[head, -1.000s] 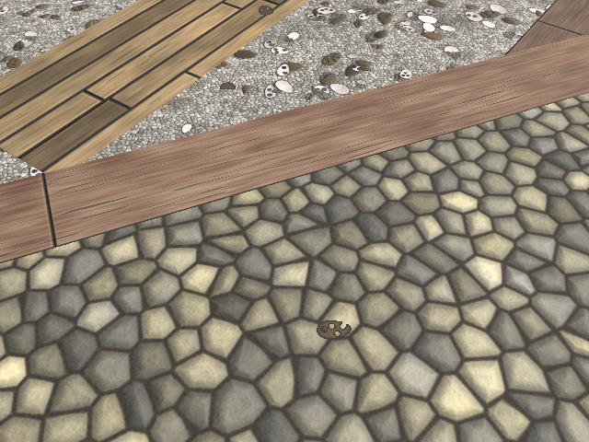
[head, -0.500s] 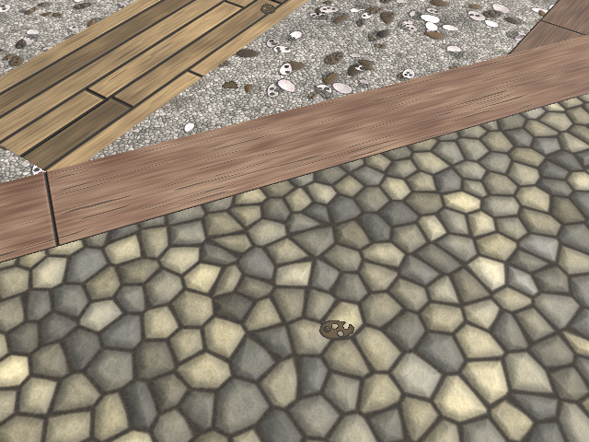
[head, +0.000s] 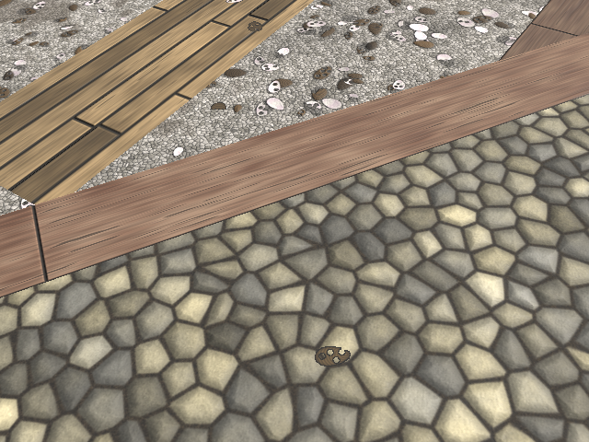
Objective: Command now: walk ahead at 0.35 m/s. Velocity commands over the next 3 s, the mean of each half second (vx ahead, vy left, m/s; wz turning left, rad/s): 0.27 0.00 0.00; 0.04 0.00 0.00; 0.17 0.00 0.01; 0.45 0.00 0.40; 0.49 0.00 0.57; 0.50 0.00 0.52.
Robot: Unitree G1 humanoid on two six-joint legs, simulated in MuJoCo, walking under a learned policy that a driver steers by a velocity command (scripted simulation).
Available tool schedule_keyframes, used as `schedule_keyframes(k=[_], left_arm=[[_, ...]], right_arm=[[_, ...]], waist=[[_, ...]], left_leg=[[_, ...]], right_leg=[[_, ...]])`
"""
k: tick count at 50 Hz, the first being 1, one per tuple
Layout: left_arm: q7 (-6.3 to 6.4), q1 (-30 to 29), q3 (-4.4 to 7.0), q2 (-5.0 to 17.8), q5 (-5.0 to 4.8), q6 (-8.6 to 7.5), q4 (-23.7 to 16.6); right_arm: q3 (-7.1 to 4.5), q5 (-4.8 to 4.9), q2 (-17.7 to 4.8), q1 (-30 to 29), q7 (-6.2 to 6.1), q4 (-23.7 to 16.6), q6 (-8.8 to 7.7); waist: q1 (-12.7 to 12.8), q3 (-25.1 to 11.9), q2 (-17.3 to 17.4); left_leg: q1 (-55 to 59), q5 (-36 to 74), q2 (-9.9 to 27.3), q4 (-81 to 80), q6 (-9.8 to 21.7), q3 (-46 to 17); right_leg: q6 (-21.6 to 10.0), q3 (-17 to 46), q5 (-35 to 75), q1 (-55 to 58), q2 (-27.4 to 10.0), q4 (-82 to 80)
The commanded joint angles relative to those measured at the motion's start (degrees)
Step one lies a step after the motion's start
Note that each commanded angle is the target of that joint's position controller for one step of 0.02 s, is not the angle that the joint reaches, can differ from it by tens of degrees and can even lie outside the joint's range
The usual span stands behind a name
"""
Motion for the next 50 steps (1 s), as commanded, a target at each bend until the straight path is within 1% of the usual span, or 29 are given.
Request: schedule_keyframes(k=[1, 2, 3, 4, 5, 6, 8, 11, 15, 18, 21, 22, 23, 24, 25, 26, 27, 28, 29, 30, 32, 35, 37, 38, 39, 40, 42, 45, 50], left_arm=[[-0.03, 12.78, 2.23, 4.93, -0.11, -0.37, 2.52], [0.56, 20.8, 3.57, 10.12, 0.41, -0.45, 3.38], [-0.19, 25.47, 3.69, 14.08, 1.33, -1.2, 3.59], [-0.46, 19.51, 2.27, 10.34, 1.67, -2.15, 2.68], [-0.78, 13.74, 1.3, 7.29, 1.37, -2.64, 0.54], [-1.24, 9.37, 0.59, 6.13, 1.45, -2.7, -0.99], [-1.46, 7.77, -0.3, 4.17, 1.94, -2.16, -1.79], [-0.24, 11.1, -0.56, 5.47, 2.59, -1.28, -1.07], [1.34, 11.16, -0.66, 7.32, 2.74, -0.1, -2.03], [1.6, 13.26, -0.36, 8.0, 2.03, 0.37, -1.14], [1.82, 10.1, 0.13, 8.03, 1.54, 0.9, -1.57], [1.77, 9.16, 0.17, 7.82, 1.49, 1.21, -1.83], [1.5, 11.4, 0.02, 7.38, 2.15, 1.21, -1.91], [1.12, 17.64, -1.22, 3.19, 3.49, 0.87, -1.64], [0.54, 21.96, -2.14, 0.06, 2.8, 0.7, -0.06], [0.29, 20.39, -1.08, 3.61, 1.23, 1.22, 0.24], [0.67, 13.91, -0.59, 5.23, 0.6, 1.91, -1.41], [1.41, 9.97, -0.26, 5.07, 0.79, 2.78, -2.24], [2.17, 9.28, 0.02, 4.69, 1.22, 3.8, -2.37], [2.65, 10.11, -0.09, 3.77, 1.59, 4.43, -2.38], [3.42, 10.94, -0.3, 2.37, 1.99, 4.83, -1.94], [3.45, 10.2, -0.18, 2.85, 2.21, 5.45, -1.71], [2.93, 9.43, 0.04, 3.29, 3.08, 5.76, -1.53], [2.8, 8.84, 0.04, 3.74, 3.76, 5.82, -1.96], [2.88, 8.1, 0.04, 5.0, 3.87, 5.72, -2.73], [2.97, 6.68, 0.88, 8.58, 2.86, 5.44, -2.18], [2.79, 4.49, 0.34, 5.24, 2.71, 4.03, -2.04], [2.56, 3.91, 0.32, 4.17, 2.37, 2.48, -1.99], [2.42, 6.89, 0.3, 4.19, 2.09, 2.3, -1.08]], right_arm=[[-1.03, 0.17, -7.69, -3.96, 0.22, -3.74, -0.84], [0.12, -0.6, -3.86, -6.59, 0.57, -5.68, -1.33], [0.91, 0.0, 0.48, -5.45, 0.39, -7.72, -2.61], [0.15, 1.39, -2.89, -6.71, 0.56, -8.11, -3.52], [-0.1, 1.85, -4.39, -8.57, 1.1, -8.77, -4.1], [-0.43, 1.24, -4.85, -8.76, 1.15, -8.36, -4.25], [-1.43, 0.1, -5.97, -8.99, 1.3, -8.14, -3.76], [-1.35, -0.45, -3.82, -10.44, 1.53, -8.64, -2.44], [0.18, -0.72, -0.81, -21.56, 1.5, -12.84, -2.01], [0.22, -0.56, -2.08, -24.12, 2.06, -13.72, -1.57], [-0.95, -1.32, -5.77, -18.96, 2.46, -12.29, -1.95], [-1.77, -1.71, -7.21, -14.06, 2.42, -10.39, -2.3], [-2.63, -2.27, -10.11, -9.99, 2.17, -9.04, -2.55], [-2.67, -3.81, -12.6, -5.55, 1.89, -8.34, -2.18], [-1.14, -3.94, -8.91, -4.89, 2.16, -7.92, -1.64], [-0.76, -2.28, -7.33, -8.5, 2.52, -8.41, -1.32], [-0.47, -1.25, -6.34, -14.97, 2.34, -9.71, -1.09], [0.13, -1.55, -5.03, -18.84, 2.07, -10.29, -1.0], [0.48, -2.06, -4.49, -21.55, 1.9, -10.51, -0.96], [0.25, -2.71, -5.23, -22.96, 1.81, -10.36, -0.68], [0.11, -3.61, -5.4, -21.68, 1.34, -9.58, -0.41], [0.02, -2.48, -5.95, -21.52, 0.64, -9.27, 0.13], [0.21, -1.55, -5.43, -21.29, 0.38, -8.61, 0.7], [0.52, -1.59, -4.43, -19.65, 0.4, -7.64, 0.83], [0.53, -1.76, -4.35, -18.65, 0.43, -7.18, 0.97], [0.17, -1.64, -4.34, -16.36, 0.18, -7.17, 1.27], [0.11, -1.96, -4.32, -16.28, -0.35, -6.59, 1.38], [0.06, -2.17, -3.99, -14.65, -0.49, -5.16, 1.39], [0.09, -1.65, -3.52, -15.12, -0.01, -4.14, 1.14]], waist=[[8.72, 2.82, 1.52], [11.66, -0.2, -11.33], [10.58, -4.14, -21.93], [7.61, 0.22, -12.95], [5.83, 4.07, -9.12], [4.1, 5.36, -6.52], [2.4, 5.76, -6.49], [1.68, 5.78, -6.01], [3.52, 5.39, -6.58], [3.86, 3.61, -7.96], [-0.2, 0.29, -8.38], [-2.79, -2.39, -7.04], [-3.57, -6.59, -3.3], [-1.38, -15.25, 5.78], [0.2, -23.66, 12.19], [0.72, -21.31, 7.86], [1.07, -11.52, 3.5], [1.77, -6.4, 0.29], [3.28, -3.46, 0.42], [4.58, -2.23, 2.15], [4.76, -3.03, 4.01], [4.9, -5.18, 3.92], [5.45, -2.71, 3.69], [5.27, -0.51, 2.58], [4.29, 2.27, 0.77], [1.18, 4.64, -6.2], [0.86, 4.97, -9.28], [0.68, 2.71, -6.91], [1.97, -0.32, -3.71]], left_leg=[[-19.69, 6.98, 6.37, 1.37, 7.17, -5.5], [-27.36, 6.22, 0.86, 23.65, 3.08, 1.58], [-39.28, -10.13, -5.64, 40.27, 1.87, -0.76], [-44.28, -8.08, -1.19, 49.6, 3.47, -6.59], [-46.39, -1.57, 1.73, 50.69, 5.21, -6.79], [-44.77, 4.12, 4.12, 48.71, 5.6, -5.49], [-39.85, 10.04, 6.52, 42.73, 5.05, -3.92], [-37.34, 12.33, 5.3, 37.64, 2.04, -0.22], [-29.5, 20.78, 1.87, 17.18, 0.29, 3.39], [-25.48, 23.43, 0.27, 10.94, 1.24, 2.76], [-20.0, 22.02, -1.06, 6.86, 4.31, 1.28], [-13.67, 26.24, -2.41, 2.79, 5.6, 2.23], [-3.37, 45.44, 1.15, 2.89, 7.02, -0.68], [15.56, 68.39, 13.92, 8.18, 14.54, -14.08], [19.18, 75.27, 22.44, 4.75, 21.89, -26.15], [12.55, 54.14, 20.29, 0.67, 21.39, -25.91], [3.6, 39.12, 17.65, -2.78, 18.1, -21.17], [-4.42, 29.75, 15.17, -5.79, 15.5, -17.72], [-11.83, 24.87, 12.97, -7.95, 13.52, -14.07], [-17.0, 21.13, 10.87, -9.27, 12.25, -11.16], [-19.19, 19.48, 9.28, -9.99, 12.5, -8.83], [-19.77, 4.35, 9.27, -11.17, 11.91, -9.33], [-23.91, -8.7, 7.52, -11.86, 8.64, -8.36], [-25.12, -13.2, 6.34, -11.83, 6.03, -7.89], [-25.04, -13.18, 4.76, -9.69, 3.88, -6.81], [-20.22, -7.9, 1.05, -7.96, 2.39, -2.62], [-10.43, 1.49, 0.19, -2.65, 2.11, -1.08], [-8.8, 7.73, 0.44, -0.71, 3.36, -0.77], [-7.9, 17.83, 0.77, 1.11, 3.52, -0.59]], right_leg=[[-0.11, -1.45, 5.96, 21.07, 3.04, -7.17], [-4.53, 17.52, -1.2, 28.07, -9.93, -15.71], [-12.89, 44.98, -8.41, 33.87, -21.24, -26.29], [-13.28, 45.37, -13.78, 29.55, -22.51, -26.46], [-11.08, 37.4, -12.57, 25.29, -20.22, -26.34], [-9.17, 29.81, -6.61, 21.71, -17.25, -27.1], [-6.46, 18.58, 6.08, 17.34, -12.28, -28.07], [-6.44, 9.51, 35.5, 15.33, -9.86, -26.33], [-5.11, 2.56, 44.68, 10.7, -6.39, -25.04], [-5.41, 3.52, 45.44, 14.15, -8.53, -22.38], [-4.02, 4.97, 50.15, 19.53, -10.16, -15.04], [-2.77, 4.23, 51.26, 20.22, -8.19, -8.79], [-0.53, 2.66, 43.16, 16.37, -4.58, -0.13], [2.39, 1.14, 14.49, 1.58, 1.03, 16.9], [4.38, 6.81, -21.01, -1.76, 5.05, 29.23], [4.79, 10.39, -21.23, -3.32, 2.74, 33.43], [5.21, 7.85, -18.51, -7.42, 0.68, 33.58], [5.48, 7.06, -15.11, -7.58, -0.96, 31.02], [5.77, 7.07, -12.55, -4.24, -2.42, 26.7], [5.86, 6.29, -10.51, -0.36, -2.62, 21.3], [5.83, 4.55, -9.13, 3.71, -1.72, 13.31], [4.79, 3.47, 1.28, 9.11, -1.37, 2.58], [3.26, 2.13, 7.11, 13.35, -0.44, -3.59], [2.13, 3.43, 7.55, 13.28, -1.57, -6.79], [0.68, 6.33, 4.31, 10.89, -4.22, -11.27], [-0.93, 6.94, -6.7, 2.26, -4.11, -12.93], [0.35, 7.38, -11.23, -5.08, -3.66, -17.41], [1.97, 6.56, -2.74, -1.45, -3.08, -16.03], [1.45, 5.31, 8.89, 4.18, -2.33, -12.62]])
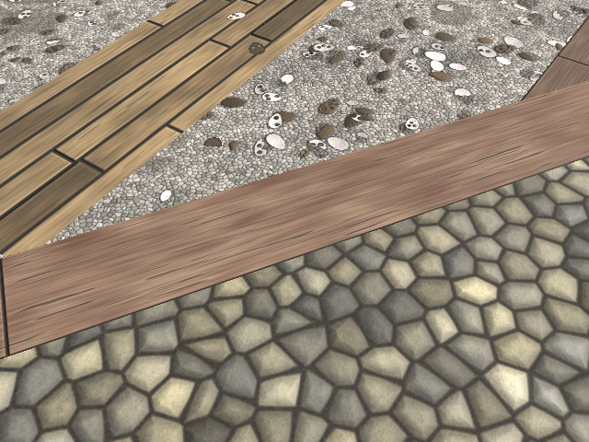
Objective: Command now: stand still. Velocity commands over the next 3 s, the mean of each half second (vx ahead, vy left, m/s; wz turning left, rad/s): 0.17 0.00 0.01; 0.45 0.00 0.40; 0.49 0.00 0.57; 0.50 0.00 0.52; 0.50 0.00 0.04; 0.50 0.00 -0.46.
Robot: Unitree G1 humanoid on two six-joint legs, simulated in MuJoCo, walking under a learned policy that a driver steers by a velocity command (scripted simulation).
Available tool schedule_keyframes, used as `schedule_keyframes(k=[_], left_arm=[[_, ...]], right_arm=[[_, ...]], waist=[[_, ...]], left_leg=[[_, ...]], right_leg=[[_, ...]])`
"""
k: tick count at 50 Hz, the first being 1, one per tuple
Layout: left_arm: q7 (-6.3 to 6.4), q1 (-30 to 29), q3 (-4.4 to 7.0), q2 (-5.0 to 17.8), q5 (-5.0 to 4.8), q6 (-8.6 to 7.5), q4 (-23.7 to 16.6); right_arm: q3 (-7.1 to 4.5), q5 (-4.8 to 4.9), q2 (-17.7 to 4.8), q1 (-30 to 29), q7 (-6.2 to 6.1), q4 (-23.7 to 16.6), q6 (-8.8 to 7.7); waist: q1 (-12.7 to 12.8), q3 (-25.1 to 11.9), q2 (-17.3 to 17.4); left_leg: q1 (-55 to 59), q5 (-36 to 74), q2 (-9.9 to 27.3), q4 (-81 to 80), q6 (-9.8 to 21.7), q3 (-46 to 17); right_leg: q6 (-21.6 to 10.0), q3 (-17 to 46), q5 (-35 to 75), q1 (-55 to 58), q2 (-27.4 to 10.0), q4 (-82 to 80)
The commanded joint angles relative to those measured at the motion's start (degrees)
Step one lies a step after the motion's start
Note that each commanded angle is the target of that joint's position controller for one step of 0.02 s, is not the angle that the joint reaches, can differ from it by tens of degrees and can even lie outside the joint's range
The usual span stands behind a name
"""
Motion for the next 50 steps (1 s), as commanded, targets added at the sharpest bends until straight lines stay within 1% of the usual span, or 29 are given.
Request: schedule_keyframes(k=[1, 8, 9, 11, 12, 14, 15, 17, 19, 20, 21, 22, 23, 24, 25, 27, 30, 35, 38, 40, 42, 43, 44, 45, 46, 47, 48, 49, 50], left_arm=[[0.05, 2.7, 0.88, 5.88, -0.13, -0.51, -1.18], [0.0, 3.21, 0.76, 5.39, -0.23, 0.19, -1.04], [0.0, 4.56, 0.74, 4.93, -0.32, 0.33, -0.33], [0.07, 4.9, 1.43, 6.44, -1.05, 0.64, -0.32], [0.12, 5.26, 1.66, 7.0, -1.37, 0.39, -0.72], [0.04, 8.89, 2.39, 9.2, -2.08, -1.06, -0.52], [-0.05, 9.06, 2.94, 10.82, -2.14, -1.84, -0.45], [-0.38, 8.53, 2.88, 9.65, -1.64, -3.13, -0.9], [-0.98, 4.81, 2.84, 9.33, -2.17, -3.1, -2.24], [-1.2, 1.64, 2.78, 9.29, -2.15, -2.79, -3.41], [-1.29, -1.62, 2.59, 8.98, -1.84, -2.94, -5.01], [-1.06, -2.84, 1.83, 5.69, -1.53, -3.69, -7.43], [-0.97, -3.96, 1.65, 4.85, -1.54, -4.7, -8.62], [-1.5, -4.02, 1.99, 5.84, -2.45, -5.44, -8.84], [-1.95, -3.73, 1.93, 5.98, -2.73, -5.87, -8.63], [-1.84, -4.8, 2.91, 7.52, -1.56, -6.11, -8.77], [-2.0, -6.91, 3.1, 6.18, -1.04, -5.25, -10.1], [-2.5, -20.56, 1.96, 4.66, -1.36, -5.06, -15.46], [-3.12, -24.22, 1.73, 5.84, -1.88, -5.22, -17.77], [-3.38, -24.06, 2.07, 7.67, -2.04, -5.6, -18.69], [-3.37, -20.65, 2.92, 10.12, -1.95, -6.08, -18.58], [-3.06, -14.81, 3.94, 12.03, -1.83, -6.2, -17.19], [-2.62, -4.29, 5.04, 14.41, -1.53, -6.24, -15.05], [-2.01, 5.91, 5.78, 18.89, -0.69, -5.79, -14.27], [-2.9, 5.71, 5.54, 19.8, 0.71, -5.58, -13.65], [-3.05, 1.59, 3.81, 12.35, 0.23, -5.69, -14.98], [-2.98, -2.44, 2.95, 9.17, -0.56, -5.61, -15.52], [-3.15, -5.82, 2.67, 8.76, -0.37, -5.55, -15.57], [-3.22, -7.35, 2.59, 8.06, 0.2, -5.48, -15.04]], right_arm=[[-0.93, 0.27, -4.95, -0.2, 0.03, -1.67, -0.55], [-1.05, 0.53, -5.22, 0.42, -0.31, -0.06, 0.3], [-0.96, 0.58, -4.71, 1.43, -0.34, 0.77, 0.44], [-1.39, 1.25, -5.22, 1.45, -0.36, 1.26, 0.65], [-1.44, 1.37, -5.25, 0.44, -0.33, 0.81, 0.29], [-1.11, 1.84, -3.65, -3.27, 0.2, -1.03, -1.7], [-0.94, 2.02, -2.94, -4.61, 0.68, -1.89, -2.8], [-1.15, 1.99, -3.51, -6.02, 1.58, -2.8, -4.36], [-1.51, 2.45, -3.56, -1.22, 2.19, -1.17, -4.89], [-2.31, 2.58, -4.44, 4.69, 2.16, 1.4, -4.76], [-3.74, 2.1, -7.57, 11.78, 1.95, 3.74, -4.51], [-5.56, 2.14, -14.0, 19.84, 1.94, 5.27, -4.57], [-4.32, 1.17, -12.06, 22.46, 2.58, 5.64, -5.08], [-2.83, 0.83, -8.54, 16.79, 2.56, 4.26, -5.64], [-2.12, 0.78, -6.41, 12.92, 2.84, 2.66, -5.85], [-1.32, 0.75, -5.61, 9.5, 3.15, 0.99, -5.67], [-0.91, 0.73, -5.59, 12.64, 1.93, 1.01, -4.51], [-1.81, 0.57, -8.82, 14.84, -0.02, -0.46, -3.82], [-2.37, 1.53, -8.69, 16.83, -0.05, -0.37, -3.8], [-2.86, 1.94, -8.87, 16.47, -0.27, -0.65, -3.53], [-3.54, 1.68, -9.79, 14.83, -0.28, -1.61, -3.09], [-3.56, 1.39, -9.48, 13.84, -0.11, -2.44, -2.89], [-3.16, 0.8, -8.58, 11.65, 0.22, -4.15, -2.72], [-2.2, -0.75, -5.45, 11.92, 0.42, -6.47, -2.83], [-0.69, 2.35, 1.01, 20.52, 0.63, -7.75, -3.74], [-2.21, 3.64, -6.6, 17.72, 0.29, -6.74, -3.88], [-2.96, 3.56, -9.11, 12.18, 0.19, -8.03, -3.77], [-3.11, 2.89, -8.41, 10.22, -0.08, -8.28, -3.51], [-3.53, 2.06, -7.69, 9.39, -0.06, -8.59, -3.22]], waist=[[0.34, -2.27, -1.82], [0.27, -2.08, -0.76], [0.4, -3.24, -0.96], [0.4, 0.2, -3.02], [0.82, 3.54, -4.0], [2.54, 8.05, -8.25], [2.44, 9.75, -10.67], [1.82, 9.39, -9.94], [-1.58, 6.88, -8.66], [-4.53, 4.86, -7.62], [-7.58, 2.75, -3.16], [-9.57, -0.05, 13.09], [-9.22, -2.72, 15.98], [-5.63, 0.55, 8.97], [-3.81, 1.28, 5.17], [-1.67, 2.51, 0.65], [-1.13, 2.41, 2.3], [-3.59, 5.27, 4.18], [-4.22, 6.0, 5.16], [-2.95, 5.61, 5.45], [-0.35, 2.94, 6.53], [2.55, -1.19, 6.73], [7.62, -8.87, 6.01], [9.76, -19.69, -3.12], [3.71, -26.18, -24.24], [4.29, -18.11, -15.19], [4.2, -9.76, -8.98], [2.29, -5.84, -3.5], [0.98, -3.69, -3.54]], left_leg=[[6.04, 8.74, 2.93, -1.97, 2.14, -3.19], [7.51, 13.57, 3.14, -0.45, 1.95, -3.28], [7.96, 8.0, 2.34, -0.1, 2.0, -2.37], [3.7, -13.05, -0.05, 2.61, 2.61, -0.26], [-0.93, -20.19, -0.33, 3.63, 2.86, -0.39], [-11.05, -18.13, -0.7, 10.86, 2.91, 0.96], [-15.21, -14.29, -0.03, 14.15, 3.4, 1.02], [-18.18, -15.07, 2.21, 16.22, 4.53, -1.01], [-8.11, -12.59, 1.82, 7.43, 5.16, 0.61], [5.02, -7.65, -0.04, 2.7, 5.23, 1.65], [15.8, -5.77, 2.24, -0.2, 6.22, -4.04], [26.02, -9.03, 14.13, -10.18, 12.33, -26.3], [29.67, -5.91, 22.44, -16.86, 17.43, -44.88], [27.55, -4.09, 22.74, -14.97, 16.47, -41.04], [25.12, -1.52, 19.9, -14.34, 14.63, -33.74], [20.51, 6.49, 15.77, -15.88, 11.85, -23.98], [17.51, 14.01, 12.39, -18.05, 11.17, -17.57], [9.66, 11.19, 9.57, -19.95, 9.73, -14.0], [10.4, 9.37, 11.14, -18.57, 9.29, -15.86], [13.52, 10.73, 12.83, -16.34, 8.35, -17.43], [15.12, 20.28, 13.19, -11.18, 7.25, -17.75], [14.66, 28.78, 11.02, -4.3, 6.11, -16.56], [8.85, 27.93, 7.54, 8.58, 4.24, -14.75], [-1.92, 7.91, 1.8, 26.64, 2.45, -11.13], [-20.33, -23.98, -3.95, 43.57, 0.74, -10.89], [-25.11, -21.3, 0.66, 49.89, 1.24, -13.34], [-26.27, -15.22, 3.14, 49.32, 1.78, -11.14], [-22.81, -10.43, 5.87, 47.35, 1.58, -10.08], [-20.45, -8.08, 7.49, 44.69, 1.62, -9.98]], right_leg=[[-2.05, 2.31, 8.56, -2.42, -2.32, -5.74], [-2.05, 1.5, 13.73, -1.02, -1.75, -4.79], [-2.34, 0.98, 8.27, -0.25, -1.26, -5.25], [-5.09, 2.64, -10.74, -2.59, -1.59, -6.38], [-7.0, 5.75, -18.69, -3.53, -3.49, -8.23], [-11.75, 17.37, -25.27, 0.29, -11.42, -14.35], [-14.19, 23.65, -22.87, 2.78, -16.21, -16.22], [-14.87, 25.18, -9.09, 6.07, -18.91, -14.47], [-11.69, 17.97, -3.16, 2.95, -15.75, -11.28], [-9.13, 12.51, -0.76, -4.24, -11.74, -8.58], [-6.14, 6.11, 8.08, -11.58, -6.66, 1.4], [-1.2, -3.66, 5.42, -23.43, 2.02, 23.21], [-1.1, 2.04, -13.23, -31.67, 4.35, 37.62], [-2.92, 5.42, -11.73, -36.51, 0.23, 44.68], [-4.37, 4.97, -6.69, -36.8, -2.02, 45.58], [-4.86, 3.82, 1.96, -34.69, -5.16, 38.44], [-2.09, 1.59, 6.58, -30.51, -4.38, 28.26], [0.7, -0.42, 18.23, -23.34, -0.15, 5.79], [0.4, 0.99, 20.31, -20.74, 0.06, 1.27], [-0.4, 2.61, 19.64, -19.09, -0.13, -1.54], [-1.7, 1.86, 16.05, -12.54, 1.03, -2.37], [-3.07, 0.98, 14.27, -4.17, 2.08, -2.66], [-5.57, 3.57, 12.98, 10.87, -1.0, -1.09], [-8.44, 16.86, 5.91, 27.8, -13.26, -0.25], [-16.53, 46.24, -6.6, 39.38, -25.2, -11.91], [-13.96, 43.86, -13.09, 32.43, -22.3, -14.87], [-11.13, 32.2, -9.89, 22.96, -20.3, -15.06], [-10.11, 24.38, -1.27, 14.03, -17.87, -16.01], [-9.75, 18.94, 3.6, 8.36, -15.81, -17.31]])
Over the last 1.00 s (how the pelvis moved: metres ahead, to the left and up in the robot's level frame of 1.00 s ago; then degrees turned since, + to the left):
0.28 -0.02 0.00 0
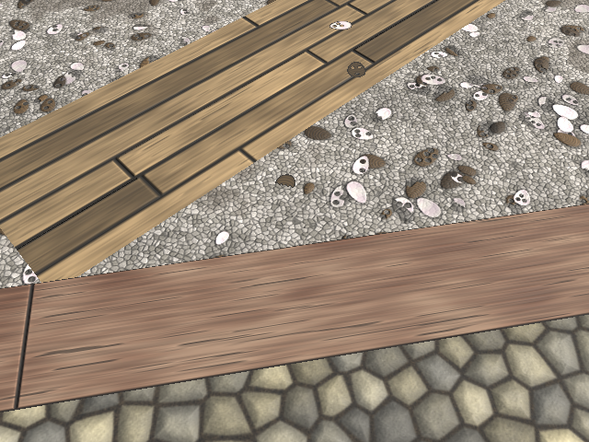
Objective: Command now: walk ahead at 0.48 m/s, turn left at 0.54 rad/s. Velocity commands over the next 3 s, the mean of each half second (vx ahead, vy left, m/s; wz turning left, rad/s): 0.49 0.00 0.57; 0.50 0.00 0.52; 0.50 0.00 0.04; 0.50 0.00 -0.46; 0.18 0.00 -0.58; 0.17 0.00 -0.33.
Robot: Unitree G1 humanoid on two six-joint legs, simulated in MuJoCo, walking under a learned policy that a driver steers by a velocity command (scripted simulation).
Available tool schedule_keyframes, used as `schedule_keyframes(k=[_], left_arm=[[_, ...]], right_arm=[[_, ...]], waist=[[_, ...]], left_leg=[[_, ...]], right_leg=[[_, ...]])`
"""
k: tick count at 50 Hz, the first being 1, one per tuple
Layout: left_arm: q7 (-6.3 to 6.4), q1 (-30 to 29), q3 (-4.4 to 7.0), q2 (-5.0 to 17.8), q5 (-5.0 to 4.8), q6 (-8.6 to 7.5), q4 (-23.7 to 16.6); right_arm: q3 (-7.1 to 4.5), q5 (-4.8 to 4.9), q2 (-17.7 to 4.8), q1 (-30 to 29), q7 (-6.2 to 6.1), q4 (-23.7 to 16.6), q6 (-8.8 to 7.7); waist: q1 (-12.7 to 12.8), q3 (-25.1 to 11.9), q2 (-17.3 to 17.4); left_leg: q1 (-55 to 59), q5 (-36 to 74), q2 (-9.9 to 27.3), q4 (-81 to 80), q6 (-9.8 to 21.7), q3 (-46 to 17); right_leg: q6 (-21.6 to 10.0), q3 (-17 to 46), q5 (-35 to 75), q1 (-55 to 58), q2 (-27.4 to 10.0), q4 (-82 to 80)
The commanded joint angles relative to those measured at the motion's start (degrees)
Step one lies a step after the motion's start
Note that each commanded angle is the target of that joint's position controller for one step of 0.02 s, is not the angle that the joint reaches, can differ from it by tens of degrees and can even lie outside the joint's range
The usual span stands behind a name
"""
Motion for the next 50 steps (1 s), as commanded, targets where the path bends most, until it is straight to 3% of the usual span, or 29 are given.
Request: schedule_keyframes(k=[1, 3, 7, 11, 16, 18, 19, 20, 21, 22, 23, 24, 25, 26, 27, 28, 30, 32, 36, 39, 43, 44, 45, 46, 47, 48, 49, 50], left_arm=[[0.03, 3.9, 1.16, 4.87, 1.02, -0.24, -0.44], [0.15, 4.23, 1.48, 5.07, 0.61, -0.61, 0.57], [1.05, 5.94, 2.58, 8.08, 0.64, -0.69, 1.42], [1.6, 7.92, 3.06, 9.93, 0.42, 0.11, 1.39], [1.67, 12.53, 3.84, 12.41, -0.97, 1.9, 2.1], [1.73, 11.99, 4.23, 13.84, -1.41, 2.75, 1.78], [1.79, 11.25, 4.38, 14.55, -1.61, 3.29, 1.46], [1.9, 10.38, 4.1, 14.14, -1.79, 3.83, 1.06], [2.11, 11.16, 3.15, 11.92, -0.57, 3.66, 0.0], [1.49, 15.2, 0.45, 3.08, 1.41, 1.94, -3.92], [0.82, 9.78, 0.78, 7.2, -1.07, -0.66, -4.82], [0.45, 4.74, 1.51, 9.81, -3.11, -1.73, -6.31], [0.73, 4.7, 1.21, 9.16, -2.28, -2.23, -5.97], [1.19, 5.28, 1.6, 9.49, -0.67, -2.13, -5.11], [1.21, 6.53, 2.09, 10.11, -0.22, -1.39, -4.84], [1.07, 6.92, 2.25, 9.99, -0.08, -0.52, -5.06], [1.1, 6.09, 2.0, 8.32, 0.6, 0.69, -5.87], [1.24, 1.91, 1.56, 7.09, 0.94, 1.12, -7.55], [0.35, -5.99, 0.64, 5.3, 0.43, 0.66, -10.04], [-0.4, -9.66, 0.74, 6.14, -0.3, 0.13, -11.93], [-1.35, -7.3, 1.5, 8.18, -0.3, -0.93, -12.0], [-1.32, -4.28, 1.88, 8.66, -0.18, -1.18, -11.34], [-1.05, 1.04, 2.72, 10.1, 0.32, -1.41, -9.97], [-0.75, 9.54, 3.42, 12.59, 1.2, -1.51, -9.07], [-0.73, 18.02, 4.91, 17.28, 1.78, -0.85, -6.87], [-1.37, 19.6, 4.07, 13.61, -0.13, -0.48, -5.54], [-1.14, 16.37, 2.95, 9.76, -0.96, -0.07, -6.12], [-0.9, 12.79, 2.3, 8.45, -0.43, 0.52, -6.87]], right_arm=[[-1.64, -0.27, -3.84, 0.95, 0.08, -4.53, 0.04], [-1.53, 0.03, -2.02, 0.02, 0.33, -5.88, 1.21], [-1.53, -0.72, -2.69, -5.91, 0.76, -9.51, 1.97], [-0.72, -0.85, -2.31, -13.3, 2.5, -11.93, 1.18], [-0.25, -0.73, -3.01, -20.93, 4.21, -16.24, 1.33], [-1.0, -0.81, -4.73, -19.43, 4.5, -17.11, 1.53], [-1.96, -0.72, -6.31, -15.06, 4.45, -16.48, 1.63], [-3.7, -0.48, -9.01, -5.75, 4.15, -14.02, 1.66], [-6.2, -0.34, -14.58, 5.06, 2.98, -11.26, 2.11], [-7.06, -0.11, -21.76, 3.58, 2.66, -11.56, 1.74], [-5.45, -0.98, -17.4, 5.51, 3.04, -13.83, 0.77], [-4.34, -1.54, -13.56, 4.01, 3.37, -13.02, -0.01], [-3.72, -1.18, -11.54, 0.79, 3.28, -13.48, -0.37], [-3.07, -1.21, -9.38, -4.08, 3.13, -14.54, -0.33], [-2.44, -1.87, -7.86, -6.99, 2.91, -15.77, -0.34], [-2.34, -2.09, -7.69, -7.89, 2.72, -16.29, -0.39], [-2.63, -1.6, -8.82, -6.83, 2.06, -16.06, -0.75], [-3.01, -1.32, -10.04, -4.75, 1.16, -15.51, -0.8], [-3.04, -0.99, -9.98, -1.45, 0.33, -14.69, -0.21], [-3.12, -0.7, -10.14, 1.45, 0.26, -13.66, 0.13], [-2.91, -0.92, -9.28, 2.52, -0.31, -12.89, 0.96], [-2.84, -0.99, -9.16, 1.93, -0.29, -12.89, 1.17], [-2.36, -1.14, -7.96, 1.21, -0.1, -13.29, 1.19], [-1.34, -1.88, -5.88, 0.26, 0.17, -14.52, 1.07], [-0.36, -0.55, -2.49, 9.06, 0.15, -14.55, 0.48], [-0.24, 0.06, -4.88, 10.32, 0.17, -13.75, -0.04], [-1.28, 0.37, -9.07, 3.71, 0.35, -14.3, -0.06], [-1.15, -0.3, -9.27, -1.86, 0.36, -15.65, -0.06]], waist=[[1.82, -4.54, -6.21], [1.22, -2.9, -6.58], [1.55, -0.67, -3.85], [4.04, 0.78, -3.13], [6.36, 2.95, -3.54], [4.42, 0.97, -5.1], [1.56, -2.22, -5.82], [-3.62, -7.0, -4.86], [-7.82, -12.87, 0.35], [-0.48, -16.89, 16.02], [-4.17, -23.91, 9.02], [-4.75, -16.34, 5.68], [-2.48, -12.3, 2.31], [0.19, -9.32, 0.33], [2.39, -8.13, 1.17], [3.29, -7.52, 1.42], [3.78, -6.22, 0.38], [2.8, -4.28, 0.36], [-0.35, -2.27, 3.21], [-1.82, -1.49, 4.07], [-0.63, -2.02, 6.21], [1.03, -2.79, 7.04], [3.67, -6.02, 6.63], [7.65, -13.71, 3.35], [6.26, -23.1, -12.86], [6.53, -22.39, -17.62], [7.56, -12.77, -10.39], [6.9, -7.39, -4.97]], left_leg=[[-15.15, 6.73, 8.18, 3.1, 0.48, -2.11], [-15.31, 7.35, 9.17, 0.98, 0.22, -0.92], [-21.54, 15.8, 9.86, -7.02, -1.14, -1.55], [-20.15, 25.17, 8.64, -19.74, -1.37, 2.52], [-20.19, 19.96, 6.6, -28.38, 0.53, 6.97], [-15.45, 13.91, 3.47, -29.77, 2.56, 9.93], [-8.77, 11.98, 0.66, -30.59, 3.94, 12.02], [3.95, 14.84, -2.83, -34.21, 5.91, 13.53], [22.57, 15.37, 1.15, -35.32, 9.17, 4.11], [39.28, 4.91, 15.73, -42.28, 19.22, -29.5], [42.41, 0.48, 19.57, -50.98, 21.1, -43.17], [39.02, 6.61, 18.46, -51.52, 18.15, -35.15], [31.36, 11.89, 15.98, -50.56, 16.17, -27.51], [22.76, 17.29, 13.62, -50.58, 14.53, -21.49], [16.71, 21.73, 12.08, -51.8, 13.9, -18.09], [13.48, 23.8, 11.28, -53.16, 13.99, -16.92], [9.73, 28.74, 10.11, -54.52, 14.48, -13.73], [8.33, 30.04, 8.72, -55.19, 13.84, -11.15], [6.08, 23.83, 5.33, -54.13, 10.35, -8.3], [7.79, 20.9, 6.72, -51.89, 9.55, -11.53], [15.19, 23.63, 9.85, -45.97, 8.44, -16.1], [15.75, 28.37, 9.43, -43.59, 7.71, -15.98], [15.18, 35.34, 6.58, -37.49, 6.29, -14.19], [8.77, 31.31, 3.56, -23.82, 4.24, -11.05], [-11.79, 10.73, -4.9, -1.99, -0.8, -4.63], [-22.12, -8.77, -4.87, 6.28, -1.25, -6.52], [-26.69, -4.94, -1.9, 10.02, -1.07, -6.99], [-25.84, -0.43, 0.56, 8.85, -0.8, -4.28]], right_leg=[[-7.85, 17.08, -3.77, 14.43, -16.23, -17.31], [-9.1, 12.06, -1.29, 11.65, -15.85, -20.1], [-10.53, 5.72, 3.4, 13.14, -16.97, -22.59], [-8.72, -2.58, 7.2, 15.36, -15.36, -22.08], [-6.91, -6.3, 9.25, 23.63, -17.72, -18.38], [-5.75, -8.14, 24.37, 26.14, -18.18, -11.94], [-4.96, -9.55, 35.11, 26.06, -17.55, -4.47], [-3.28, -11.71, 40.46, 22.66, -15.37, 7.9], [-0.05, -12.19, 27.43, 8.78, -13.14, 26.1], [3.39, -6.93, -23.51, -17.28, -1.61, 46.13], [2.16, 6.83, -26.78, -23.4, -0.23, 52.7], [0.64, 7.16, -21.3, -28.82, -2.47, 52.54], [-0.37, 7.24, -16.26, -27.04, -5.03, 48.03], [-0.18, 7.5, -12.83, -22.31, -7.08, 42.95], [0.01, 7.99, -10.74, -17.68, -8.36, 40.05], [0.53, 7.89, -9.69, -15.31, -8.43, 37.86], [2.18, 6.81, -7.03, -14.38, -7.67, 32.83], [3.73, 6.21, -0.78, -15.82, -6.48, 25.21], [3.9, 5.38, 13.11, -11.51, -2.61, 7.97], [3.14, 5.96, 14.31, -9.37, -1.1, 2.98], [0.61, 6.07, 7.25, -7.31, -0.99, -0.25], [-0.59, 4.77, 5.95, -3.4, -0.35, -1.65], [-2.42, 3.95, 6.46, 4.91, -0.12, -2.87], [-6.18, 10.63, 7.71, 19.5, -7.32, -0.13], [-16.04, 34.86, -1.73, 41.86, -19.68, -2.37], [-17.46, 49.76, -15.85, 43.85, -23.35, -10.32], [-14.89, 43.29, -21.77, 36.55, -21.7, -11.54], [-13.01, 35.43, -18.48, 28.04, -19.42, -12.32]])
Over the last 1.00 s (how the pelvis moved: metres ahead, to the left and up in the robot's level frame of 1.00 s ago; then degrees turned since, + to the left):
0.35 0.00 0.00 15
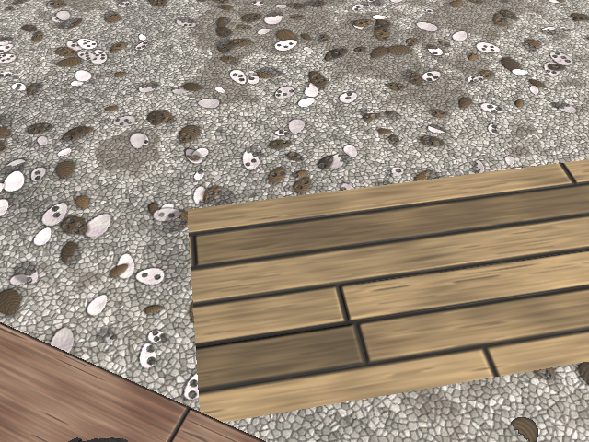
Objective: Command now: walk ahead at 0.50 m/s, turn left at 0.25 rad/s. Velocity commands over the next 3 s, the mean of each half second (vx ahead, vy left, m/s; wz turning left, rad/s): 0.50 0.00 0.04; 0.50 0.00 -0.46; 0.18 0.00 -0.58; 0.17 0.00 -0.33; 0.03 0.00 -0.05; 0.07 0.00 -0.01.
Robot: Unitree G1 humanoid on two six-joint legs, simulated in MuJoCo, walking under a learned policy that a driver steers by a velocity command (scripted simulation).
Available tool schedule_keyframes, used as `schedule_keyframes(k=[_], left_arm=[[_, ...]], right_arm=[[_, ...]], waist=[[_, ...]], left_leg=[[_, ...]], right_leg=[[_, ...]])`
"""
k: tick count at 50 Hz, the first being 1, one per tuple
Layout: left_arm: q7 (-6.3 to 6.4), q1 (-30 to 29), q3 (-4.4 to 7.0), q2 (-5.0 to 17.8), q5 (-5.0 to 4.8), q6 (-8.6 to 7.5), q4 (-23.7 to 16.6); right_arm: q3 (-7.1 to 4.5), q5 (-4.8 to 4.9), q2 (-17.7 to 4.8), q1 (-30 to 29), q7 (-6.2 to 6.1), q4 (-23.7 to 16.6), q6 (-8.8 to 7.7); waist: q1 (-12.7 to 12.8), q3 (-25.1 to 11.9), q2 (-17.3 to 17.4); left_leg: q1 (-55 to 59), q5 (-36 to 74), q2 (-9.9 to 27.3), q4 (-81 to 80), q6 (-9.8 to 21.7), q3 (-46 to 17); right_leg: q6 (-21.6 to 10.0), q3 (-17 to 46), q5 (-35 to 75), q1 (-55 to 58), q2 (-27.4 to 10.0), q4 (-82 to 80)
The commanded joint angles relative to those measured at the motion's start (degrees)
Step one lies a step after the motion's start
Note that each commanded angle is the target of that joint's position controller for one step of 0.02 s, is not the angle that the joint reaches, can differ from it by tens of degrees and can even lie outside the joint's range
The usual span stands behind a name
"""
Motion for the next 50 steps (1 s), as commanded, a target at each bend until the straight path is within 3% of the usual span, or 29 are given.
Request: schedule_keyframes(k=[1, 2, 4, 7, 10, 12, 15, 18, 19, 20, 21, 22, 23, 24, 26, 28, 30, 32, 33, 35, 37, 42, 44, 46, 47, 48, 49, 50], left_arm=[[0.4, 8.47, 1.61, 5.99, 0.11, 0.97, -0.31], [0.49, 7.12, 1.14, 5.07, 0.64, 0.84, -0.37], [0.5, 7.14, 1.03, 4.83, 0.38, 0.54, 0.24], [0.93, 9.2, 1.75, 7.73, -0.29, 0.32, 1.64], [1.3, 11.07, 1.91, 8.91, -0.86, 1.02, 2.65], [1.36, 13.33, 1.86, 9.5, -1.28, 1.38, 3.67], [1.35, 16.73, 1.77, 10.01, -1.54, 2.16, 5.27], [1.7, 17.94, 1.94, 10.86, -1.7, 3.31, 6.39], [1.87, 17.16, 2.06, 11.54, -1.72, 3.6, 6.36], [1.97, 16.33, 1.79, 11.18, -1.67, 3.71, 6.1], [1.97, 15.07, 0.77, 8.84, -0.81, 3.35, 4.65], [1.83, 20.7, -1.17, 2.81, -0.55, 2.24, 2.84], [1.69, 20.13, -0.77, 5.26, -1.34, 1.42, 3.29], [1.62, 15.95, 0.75, 9.67, -2.69, 1.44, 2.4], [1.86, 12.15, 1.04, 8.88, -1.89, 2.43, 1.69], [1.92, 13.68, 1.2, 6.62, -1.86, 4.23, 1.98], [1.9, 13.47, 0.93, 4.51, -1.66, 5.28, 1.5], [1.85, 12.33, 1.53, 5.21, -1.52, 5.45, 1.18], [1.68, 11.32, 1.72, 5.12, -1.51, 5.15, 0.95], [1.01, 8.92, 1.59, 4.4, -1.44, 4.58, 0.32], [0.15, 3.53, 0.78, 2.76, -0.99, 4.34, -1.26], [-1.59, -3.56, 0.57, 3.48, -1.22, 4.94, -5.3], [-2.11, -4.94, 0.69, 3.9, -1.03, 5.11, -6.41], [-2.09, -2.3, 1.54, 5.22, -0.83, 5.44, -6.5], [-1.67, 2.56, 2.62, 7.11, -0.78, 5.57, -5.52], [-0.81, 11.06, 4.22, 9.65, -0.94, 5.68, -3.1], [0.31, 18.47, 5.74, 14.05, -0.83, 6.14, -1.17], [0.84, 17.09, 5.62, 19.46, -0.72, 5.88, -1.51]], right_arm=[[-1.3, -0.94, -7.43, -5.74, 0.2, -6.72, -1.61], [-1.45, -1.27, -6.79, -5.51, 0.36, -6.78, -1.6], [-1.05, -0.98, -4.67, -3.67, 0.62, -6.11, -1.38], [-0.17, -1.58, -2.96, -7.72, 0.61, -7.7, -1.55], [0.6, -1.51, -1.65, -13.26, 1.11, -8.78, -2.19], [0.82, -1.14, -1.52, -17.06, 1.61, -9.59, -2.54], [0.7, -0.55, -2.12, -21.97, 2.56, -11.49, -2.95], [0.02, -0.44, -3.92, -22.53, 3.24, -12.56, -3.64], [-0.57, -0.57, -4.99, -19.34, 3.19, -11.9, -3.85], [-1.8, -0.9, -7.21, -12.08, 2.79, -9.83, -3.93], [-3.19, -1.89, -11.01, -2.07, 2.11, -7.9, -3.86], [-4.54, -2.88, -16.63, 3.52, 1.61, -7.27, -3.26], [-3.36, -2.34, -12.26, 4.97, 1.7, -6.83, -2.87], [-2.2, -1.91, -9.11, 2.29, 1.68, -6.39, -2.73], [-1.06, -1.71, -5.64, -4.56, 2.09, -6.24, -2.86], [-0.89, -2.14, -4.15, -8.96, 2.33, -5.83, -3.72], [-1.59, -2.32, -5.27, -10.0, 2.18, -4.7, -4.57], [-2.04, -2.83, -6.05, -9.93, 1.94, -3.65, -5.42], [-2.17, -2.64, -6.09, -9.63, 1.53, -2.98, -5.62], [-2.33, -2.3, -6.56, -9.76, 0.82, -2.11, -5.35], [-2.67, -1.96, -7.51, -8.23, 0.34, -1.38, -4.81], [-3.81, -0.62, -9.77, -4.14, -0.15, 0.93, -3.17], [-4.25, -0.25, -10.71, -3.47, -0.47, 1.44, -2.14], [-4.73, 0.3, -12.37, -3.61, -0.61, 1.55, -1.15], [-4.75, 0.48, -13.01, -3.7, -0.41, 1.53, -0.7], [-4.28, 0.6, -12.41, -4.42, -0.13, 1.45, -0.44], [-3.18, -1.17, -9.41, -3.86, -0.17, 0.42, -0.96], [-0.84, -4.79, -1.42, 0.45, 0.77, -1.37, -2.62]], waist=[[4.84, -1.11, -3.32], [2.96, -0.34, -4.7], [1.62, -0.87, -6.68], [2.31, -0.29, -5.41], [4.29, 0.28, -4.97], [5.89, 1.04, -5.02], [7.45, 2.31, -5.2], [5.8, 2.11, -6.23], [3.41, 0.57, -6.57], [-0.54, -3.72, -5.83], [-5.1, -11.51, -3.5], [-4.48, -21.03, 9.84], [-5.32, -24.69, 13.34], [-5.09, -15.52, 9.09], [-1.71, -6.17, 4.89], [1.67, -2.58, 5.79], [2.92, -1.19, 4.22], [3.25, -0.27, 1.69], [3.11, 0.07, 2.02], [2.77, 1.23, 1.51], [0.32, 2.45, 0.74], [-2.03, 5.7, 0.01], [-2.1, 6.27, -0.08], [0.05, 3.48, 0.7], [2.76, 0.01, 0.64], [7.42, -4.55, -0.41], [10.03, -8.93, -5.1], [2.71, -12.31, -21.45]], left_leg=[[-27.55, 5.68, 6.87, 9.8, -0.06, 0.91], [-24.57, 8.0, 9.01, 6.13, 0.04, 1.36], [-21.17, 9.34, 10.26, 1.74, -0.38, 3.12], [-23.19, 14.92, 11.47, -7.04, -1.64, 4.88], [-20.97, 25.01, 10.71, -18.96, -2.01, 6.66], [-18.31, 29.86, 9.32, -25.09, -2.11, 8.12], [-18.15, 30.02, 8.02, -30.14, -1.45, 8.67], [-14.94, 24.48, 6.72, -33.86, 0.4, 8.49], [-9.55, 23.43, 5.53, -35.34, 1.21, 9.4], [1.37, 24.36, 4.74, -36.7, 2.76, 10.09], [17.78, 26.55, 11.47, -33.74, 6.08, 4.05], [39.96, 18.92, 26.57, -35.3, 14.11, -18.11], [40.07, 12.86, 29.02, -41.6, 15.72, -29.54], [33.12, 12.13, 26.87, -42.9, 12.82, -21.15], [18.44, 17.87, 22.4, -46.62, 10.42, -8.83], [9.1, 20.67, 20.0, -51.28, 9.45, -1.82], [6.3, 25.67, 20.01, -54.06, 10.3, 2.76], [6.88, 29.55, 19.29, -54.69, 10.08, 7.34], [8.08, 31.14, 19.17, -54.5, 9.33, 9.24], [8.03, 31.16, 17.4, -53.9, 7.59, 14.36], [7.93, 28.97, 17.17, -53.43, 6.84, 17.41], [17.05, 25.89, 21.54, -48.94, 5.77, 18.1], [19.9, 29.82, 22.57, -45.73, 4.91, 18.68], [21.43, 46.39, 22.36, -38.31, 3.69, 20.11], [21.73, 54.33, 21.28, -30.45, 2.94, 20.97], [18.07, 56.68, 18.78, -18.3, 1.06, 23.03], [1.9, 39.41, 15.78, 0.51, -2.07, 22.93], [-21.3, -14.75, 5.1, 23.03, -5.82, 17.56]], right_leg=[[-11.31, 28.09, -11.56, 22.75, -19.55, -16.83], [-10.64, 24.24, -6.59, 18.63, -17.55, -18.02], [-10.83, 19.3, -0.1, 15.45, -15.41, -20.0], [-11.93, 14.45, 8.4, 15.54, -15.65, -22.08], [-10.06, 8.85, 11.56, 15.77, -13.53, -22.41], [-9.16, 6.65, 11.09, 15.78, -12.77, -22.08], [-8.69, 7.36, 11.23, 19.94, -14.71, -20.6], [-7.44, 9.35, 15.65, 24.0, -16.79, -16.51], [-6.7, 9.03, 21.64, 23.82, -16.33, -13.02], [-5.35, 7.26, 27.6, 21.6, -13.96, -5.44], [-3.3, 5.28, 20.77, 12.74, -11.08, 8.05], [0.96, 0.98, -3.71, -9.68, -2.85, 29.99], [0.85, 7.41, -24.18, -16.74, -2.17, 38.64], [0.59, 8.29, -20.57, -20.5, -5.1, 41.98], [1.15, 6.47, -12.79, -18.16, -8.9, 38.16], [1.82, 6.99, -8.43, -12.28, -10.83, 34.01], [2.7, 6.95, -4.91, -11.69, -11.06, 32.0], [3.05, 8.49, 3.2, -13.25, -10.88, 27.83], [2.97, 9.43, 7.52, -14.12, -10.77, 25.14], [2.67, 8.21, 15.17, -13.06, -10.21, 17.29], [2.18, 4.61, 20.49, -10.83, -9.47, 9.62], [0.04, 4.23, 15.93, -15.25, -9.73, 1.82], [-1.0, 2.17, 10.01, -15.3, -8.81, 0.45], [-2.87, -1.49, 3.04, -8.97, -5.7, 0.55], [-4.27, -3.51, 0.53, -2.29, -3.1, 0.56], [-6.35, -5.21, 3.89, 10.11, -0.15, -2.69], [-9.04, 3.14, 16.92, 28.3, -5.32, 1.14], [-16.04, 22.59, 48.22, 44.52, -15.94, 7.4]])
Over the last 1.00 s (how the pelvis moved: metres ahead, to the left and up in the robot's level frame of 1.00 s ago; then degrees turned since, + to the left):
0.55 0.16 -0.01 33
